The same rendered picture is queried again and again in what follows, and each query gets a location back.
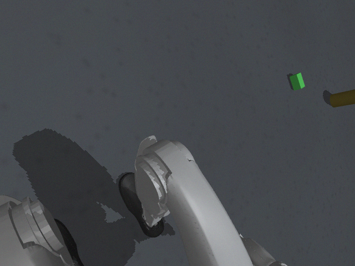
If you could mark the right robot foot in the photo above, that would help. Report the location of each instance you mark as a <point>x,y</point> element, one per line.
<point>128,193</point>

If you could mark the right robot hand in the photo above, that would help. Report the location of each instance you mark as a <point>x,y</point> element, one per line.
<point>258,255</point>

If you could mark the left robot foot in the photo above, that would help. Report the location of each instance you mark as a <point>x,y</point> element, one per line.
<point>70,243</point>

